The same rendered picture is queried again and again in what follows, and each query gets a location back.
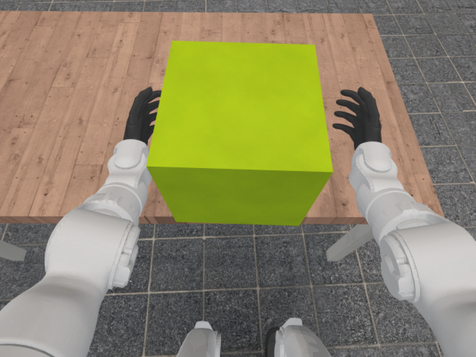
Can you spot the right robot upper arm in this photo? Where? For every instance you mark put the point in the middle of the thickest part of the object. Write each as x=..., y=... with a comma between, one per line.
x=434, y=268

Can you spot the right robot foot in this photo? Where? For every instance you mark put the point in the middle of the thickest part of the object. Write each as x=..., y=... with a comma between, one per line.
x=270, y=342

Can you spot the robot left hand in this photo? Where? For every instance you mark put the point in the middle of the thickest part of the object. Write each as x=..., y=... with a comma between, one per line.
x=139, y=120

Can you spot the robot right hand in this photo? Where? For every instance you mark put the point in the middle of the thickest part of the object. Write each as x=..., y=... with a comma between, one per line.
x=367, y=126

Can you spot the left robot forearm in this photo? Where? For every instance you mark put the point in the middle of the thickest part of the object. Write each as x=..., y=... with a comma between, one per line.
x=124, y=192

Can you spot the carton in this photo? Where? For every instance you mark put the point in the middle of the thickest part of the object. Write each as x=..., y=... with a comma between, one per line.
x=240, y=135

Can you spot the left robot upper arm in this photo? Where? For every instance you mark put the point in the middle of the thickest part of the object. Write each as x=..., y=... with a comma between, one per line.
x=57, y=317

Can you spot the right robot forearm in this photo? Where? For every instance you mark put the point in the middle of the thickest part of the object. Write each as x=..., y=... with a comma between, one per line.
x=380, y=196

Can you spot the table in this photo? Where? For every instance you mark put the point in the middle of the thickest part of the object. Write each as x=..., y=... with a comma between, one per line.
x=68, y=80

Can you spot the robot right shin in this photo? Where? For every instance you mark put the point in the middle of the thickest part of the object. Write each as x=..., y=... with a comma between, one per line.
x=291, y=321

